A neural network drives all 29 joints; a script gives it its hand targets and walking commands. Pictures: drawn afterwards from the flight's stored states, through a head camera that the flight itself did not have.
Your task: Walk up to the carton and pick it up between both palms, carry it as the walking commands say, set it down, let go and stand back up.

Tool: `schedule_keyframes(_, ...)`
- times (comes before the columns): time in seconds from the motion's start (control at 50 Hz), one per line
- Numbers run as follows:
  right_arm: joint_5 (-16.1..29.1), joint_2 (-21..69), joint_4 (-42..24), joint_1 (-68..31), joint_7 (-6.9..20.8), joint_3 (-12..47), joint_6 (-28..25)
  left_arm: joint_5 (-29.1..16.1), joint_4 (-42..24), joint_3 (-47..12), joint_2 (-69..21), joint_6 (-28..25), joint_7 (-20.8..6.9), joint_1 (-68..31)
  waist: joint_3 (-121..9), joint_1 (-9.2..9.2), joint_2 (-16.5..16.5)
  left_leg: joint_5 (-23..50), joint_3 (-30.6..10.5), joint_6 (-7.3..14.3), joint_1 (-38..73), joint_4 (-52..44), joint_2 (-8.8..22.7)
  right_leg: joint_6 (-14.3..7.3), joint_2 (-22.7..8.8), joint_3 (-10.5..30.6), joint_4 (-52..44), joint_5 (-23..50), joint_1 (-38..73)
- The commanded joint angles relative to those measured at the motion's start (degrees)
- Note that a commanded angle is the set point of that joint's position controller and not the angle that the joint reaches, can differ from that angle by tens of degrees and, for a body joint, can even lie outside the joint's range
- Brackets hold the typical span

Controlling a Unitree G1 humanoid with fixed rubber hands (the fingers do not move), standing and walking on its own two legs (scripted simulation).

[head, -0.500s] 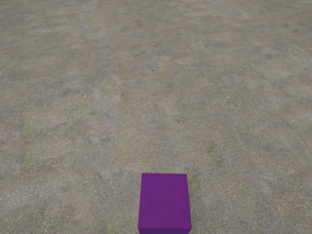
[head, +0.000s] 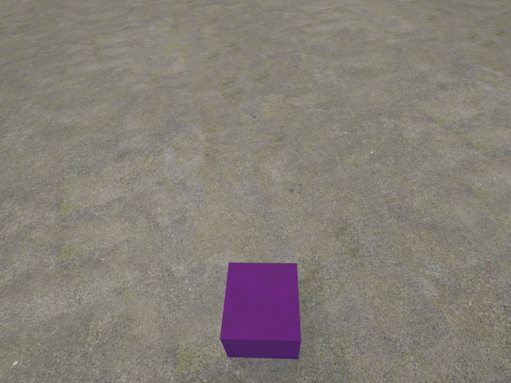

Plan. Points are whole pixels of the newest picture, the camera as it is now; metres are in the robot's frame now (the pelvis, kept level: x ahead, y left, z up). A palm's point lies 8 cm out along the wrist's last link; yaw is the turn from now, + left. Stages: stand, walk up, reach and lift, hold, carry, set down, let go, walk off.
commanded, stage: walk up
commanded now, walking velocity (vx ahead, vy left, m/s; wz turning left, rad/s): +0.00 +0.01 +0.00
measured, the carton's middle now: (262, 309) +0.50 +0.06 -0.68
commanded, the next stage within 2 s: stand in 1.82 s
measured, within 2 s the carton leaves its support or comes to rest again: neither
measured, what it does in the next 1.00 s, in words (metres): steps on the spot: left foot, then right foot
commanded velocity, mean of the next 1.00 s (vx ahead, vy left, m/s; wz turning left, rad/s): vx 0.04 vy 0.01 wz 0.00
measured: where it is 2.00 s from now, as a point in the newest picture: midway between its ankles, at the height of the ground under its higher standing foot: outside the picture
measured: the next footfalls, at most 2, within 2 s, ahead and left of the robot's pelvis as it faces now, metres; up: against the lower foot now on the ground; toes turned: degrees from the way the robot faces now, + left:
left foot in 0.22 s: -0.07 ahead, +0.11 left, +0.00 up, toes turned +8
right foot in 0.64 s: +0.10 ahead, -0.10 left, +0.00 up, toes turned -5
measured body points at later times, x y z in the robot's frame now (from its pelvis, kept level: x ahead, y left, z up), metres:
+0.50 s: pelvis +0.00 +0.03 +0.00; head +0.02 +0.06 +0.44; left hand +0.04 +0.27 -0.17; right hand -0.12 -0.20 -0.13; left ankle -0.11 +0.11 -0.75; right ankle +0.07 -0.13 -0.70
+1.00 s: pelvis +0.05 +0.01 -0.01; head +0.07 +0.01 +0.44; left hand +0.03 +0.24 -0.17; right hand +0.04 -0.21 -0.17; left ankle +0.01 +0.14 -0.75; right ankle +0.06 -0.09 -0.75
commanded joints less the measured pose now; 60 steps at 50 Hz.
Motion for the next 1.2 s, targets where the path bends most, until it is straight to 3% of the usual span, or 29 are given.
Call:
schedule_keyframes(0.0, 0.0, -0.2, 0.1, 1.8, 0.1, 0.7, -1.2, -0.2, 0.2, 0.8, 4.8, -2.2, 0.2, 3.7, 5.7, -0.21, -6.3, -1.1, 1.2, -0.9, 2.5, -9.1, -0.6, -1.9, -6.5, 9.4, -15.3, -11.7, 1.6)
schedule_keyframes(0.06, 0.7, 1.1, 1.6, 3.8, -0.9, 1.7, -1.9, -1.2, 0.9, 1.6, 5.8, -2.3, 0.4, 7.2, 4.0, 1.50, -5.3, -3.0, 2.6, -0.7, 3.5, -18.4, -0.4, -3.3, -8.3, 11.4, -15.3, -7.6, 9.1)
schedule_keyframes(0.16, 0.7, -1.5, 4.0, 11.2, -2.4, 1.8, -4.0, -0.5, 2.0, 2.9, 8.0, -1.4, 0.5, 6.8, 0.2, -1.59, 1.0, 2.6, 2.9, 1.3, 16.9, -35.2, 2.1, -2.7, -8.3, 8.8, -7.1, -2.7, 5.1)
schedule_keyframes(0.18, 0.1, -2.3, 4.6, 15.9, -2.0, 1.8, -4.1, -0.1, 2.5, 2.7, 8.4, -0.4, 0.3, 6.7, -1.8, -3.62, -6.0, -7.6, 4.6, 3.3, 25.4, -37.2, 1.5, 0.6, -5.0, 7.4, -8.7, -16.6, -1.9)
schedule_keyframes(0.2, -0.7, -5.1, 6.9, 21.6, -2.0, 1.5, -4.0, 0.0, 0.9, 1.9, 6.1, -0.4, -0.3, 1.0, 1.9, -8.12, -2.7, -16.5, -3.2, 6.2, 34.3, -44.4, 8.1, 4.4, 0.4, 1.3, 0.5, -19.6, -17.3)
schedule_keyframes(0.22, -0.7, -7.2, 6.6, 22.2, -2.2, 0.6, -4.1, 0.1, -1.4, 1.2, 2.3, -0.8, -0.6, -0.2, 5.5, -7.97, 14.7, -21.8, -17.6, 8.4, 33.1, -48.4, 19.4, 3.7, 5.4, -3.8, 18.3, -18.4, -29.2)
schedule_keyframes(0.24, -0.2, -6.1, 5.4, 16.6, -2.8, 1.5, -4.1, -0.2, -3.3, 2.2, 2.9, -0.3, -1.1, -4.7, 13.6, -5.66, 15.1, -18.9, -15.8, 8.5, 17.6, -49.6, 20.0, 2.4, 2.6, 1.2, 21.0, -12.5, -25.0)
schedule_keyframes(0.26, -0.5, -5.8, 4.0, 12.6, -3.1, 3.4, -5.3, -0.8, -3.0, 1.4, 3.5, -0.3, -1.0, -6.3, 17.9, -3.82, 5.5, -4.8, -15.4, 8.2, 10.4, -48.3, 21.0, 2.9, 0.5, 3.1, 20.3, -8.1, -18.4)
schedule_keyframes(0.3, 0.1, -1.6, 5.0, 16.2, -2.5, 2.9, -7.3, 0.4, -0.4, 1.1, 1.8, -0.9, -1.8, -3.6, 14.2, -4.51, 3.6, -2.4, -9.8, 8.2, 19.9, -48.3, 17.8, 1.9, 1.2, 1.4, 27.3, -6.7, -22.3)
schedule_keyframes(0.34, 0.4, -3.0, 4.5, 14.3, -2.4, 2.4, -7.4, 1.1, 0.1, 1.2, 2.0, -0.8, -2.7, 0.8, 13.3, -3.96, 8.9, -0.5, -5.5, 7.5, 24.8, -47.0, 15.7, 3.1, 1.9, -0.8, 27.3, -5.9, -23.5)
schedule_keyframes(0.38, 0.1, -2.4, 4.2, 17.0, -1.8, 2.9, -8.8, 0.7, -1.7, 1.3, 3.7, -1.0, -2.3, -4.3, 9.9, -4.52, 5.1, 15.5, -7.8, 7.5, 23.6, -45.6, 15.8, 3.1, 1.4, -0.4, 26.0, -2.9, -18.7)
schedule_keyframes(0.42, 1.1, -0.5, 4.1, 14.4, -2.3, 5.3, -8.5, -1.2, -0.3, 0.6, 1.3, -0.6, -2.1, -3.5, 12.7, -0.56, 10.1, 52.5, 2.7, 3.3, 17.1, -37.6, 12.0, 1.4, 3.4, -0.7, 20.3, 0.9, -9.9)
schedule_keyframes(0.44, 0.9, 0.1, 4.1, 12.8, -2.4, 4.4, -8.3, -1.2, 0.1, -0.1, -0.3, -0.2, -1.5, 0.3, 11.5, -0.54, 13.4, 58.0, 3.6, 4.3, 20.0, -37.3, 11.1, 1.8, 5.1, -2.8, 17.9, -0.2, -8.9)
schedule_keyframes(0.52, -0.1, 0.0, 7.2, 20.8, -3.0, 4.0, -7.4, -1.3, -1.2, 0.7, -0.1, 1.1, -0.6, -3.6, 6.9, -3.48, 20.3, 61.4, 2.2, 4.5, 21.0, -33.7, 11.0, 2.0, 7.2, -5.0, 11.3, -2.8, -2.7)
schedule_keyframes(0.56, 0.3, 0.6, 8.3, 21.2, -3.2, 4.3, -7.0, -1.0, 0.6, 0.4, -1.1, 0.0, -0.1, -0.4, 6.7, -1.99, 15.9, 63.6, 4.3, 4.3, 21.6, -30.1, 10.0, 1.2, 7.2, -6.8, 4.3, 2.2, 0.3)
schedule_keyframes(0.6, 1.3, -1.6, 6.3, 17.4, -2.8, 3.7, -6.5, -0.7, 1.5, 1.2, 4.0, -1.0, 0.1, 3.5, 0.3, 0.69, 10.0, 48.8, 4.4, 3.7, 20.8, -24.1, 9.0, -0.6, 2.5, -3.9, -5.3, 21.1, 10.5)
schedule_keyframes(0.62, 1.7, 0.1, 4.4, 18.5, -2.8, 4.5, -6.6, -0.5, 2.6, 1.7, 7.1, -2.0, 0.3, 3.0, -3.0, 1.07, 1.7, 32.5, 4.1, 1.6, 14.6, -20.1, 6.9, -3.1, -4.3, 1.2, -1.6, 42.8, 16.4)
schedule_keyframes(0.64, 2.1, 1.7, 5.1, 21.3, -2.9, 4.9, -6.3, -0.1, 3.8, 1.6, 7.1, -2.4, 0.2, 4.4, -3.5, -0.80, -6.2, -2.9, 2.9, 1.5, 8.6, -17.5, 3.7, -5.8, -11.6, 7.9, -0.4, 57.2, 19.5)
schedule_keyframes(0.66, 2.3, 3.8, 5.4, 23.1, -3.3, 5.1, -5.2, -0.1, 3.8, 1.0, 5.3, -2.3, 0.4, 5.7, -0.3, -0.05, -8.9, -12.4, 2.0, 1.7, 7.4, -14.3, 4.4, -8.8, -14.8, 10.0, 1.0, 57.6, 18.1)
schedule_keyframes(0.8, 0.3, 4.8, 5.5, 16.5, -2.5, 3.4, -4.5, -1.2, 3.8, -0.1, -0.4, -1.5, 0.8, 1.9, 4.1, -2.85, 2.9, 13.4, 1.6, 1.0, 16.4, -34.5, 5.7, -0.4, -3.6, 1.9, -5.7, 12.1, 4.5)
schedule_keyframes(0.82, 0.3, 5.4, 6.1, 16.2, -2.4, 4.4, -4.3, -1.1, 2.5, 0.7, 1.5, -1.2, 0.6, 0.9, 5.2, -1.93, -3.8, 10.0, 1.5, 1.3, 14.0, -33.7, 5.8, -0.2, -3.4, 3.3, -7.8, 3.2, 3.8)
schedule_keyframes(0.84, 0.5, 4.1, 5.7, 14.3, -2.3, 3.7, -4.2, -0.7, 2.6, 0.6, 2.1, -0.5, 0.3, 1.1, 6.3, -1.86, -2.4, 8.5, 2.9, 1.1, 14.7, -33.8, 5.8, 0.4, -3.8, 4.2, -9.9, -2.9, 1.0)
schedule_keyframes(0.9, -0.1, 2.1, 6.0, 11.8, -2.2, 2.5, -4.5, -0.7, 3.6, 1.0, 2.4, -1.2, 0.5, 2.6, 9.1, -1.03, -1.5, 9.6, 2.3, 0.1, 13.7, -34.8, 6.9, 0.4, -4.4, 4.5, -9.6, -1.2, 1.7)
schedule_keyframes(0.92, 0.9, -0.7, 3.4, 8.8, -3.1, 1.5, -4.4, -1.5, 2.3, 2.0, 4.8, -1.1, 1.1, 2.7, 12.0, -0.36, -2.0, 22.2, 1.3, 0.2, 11.4, -28.3, 8.6, 0.2, -5.2, 2.0, -1.7, 22.0, 0.4)
schedule_keyframes(0.96, 0.9, -0.2, 4.2, 11.9, -3.4, 1.0, -4.6, -1.2, 3.4, 1.9, 6.1, -1.4, 1.5, 5.2, 3.6, -0.23, -1.3, 22.0, 1.7, 0.9, 13.1, -24.8, 7.8, -1.2, -6.4, 1.5, 0.2, 30.6, 4.2)
schedule_keyframes(1.02, 1.3, -0.4, 2.5, 10.9, -3.1, 0.4, -4.1, -0.5, 2.8, 1.9, 5.9, -0.4, 1.5, 4.8, -0.2, -0.68, -1.0, 21.6, 2.9, 1.0, 14.7, -21.9, 6.9, -2.4, -6.9, 2.1, 2.8, 26.4, 1.2)
schedule_keyframes(1.1, 0.7, -1.1, 1.4, 10.0, -2.6, 0.4, -2.9, -0.7, -0.3, 2.1, 6.3, 1.0, 1.2, 1.9, 0.2, -1.02, 7.9, 23.5, -0.2, 2.5, 6.9, -24.8, 9.5, -1.0, -6.1, 0.4, 7.6, 11.8, 1.7)
schedule_keyframes(1.12, 0.8, -0.8, 1.2, 8.9, -2.7, 0.9, -3.1, -0.9, 0.0, 2.8, 6.1, 1.5, 1.3, 1.5, 0.1, -1.57, 4.0, 22.7, -2.9, 3.9, 7.7, -27.9, 12.6, 0.6, -1.0, -3.3, 10.1, 7.1, -1.0)
schedule_keyframes(1.18, -0.4, -3.2, 0.6, 7.4, -2.8, -0.2, -3.3, 0.0, 1.8, 1.9, 1.7, 2.6, 0.9, 4.0, 2.0, -2.77, 12.3, 12.8, -12.0, 12.0, 2.9, -39.7, 19.2, 2.5, 4.2, -2.0, 27.3, -17.2, -4.4)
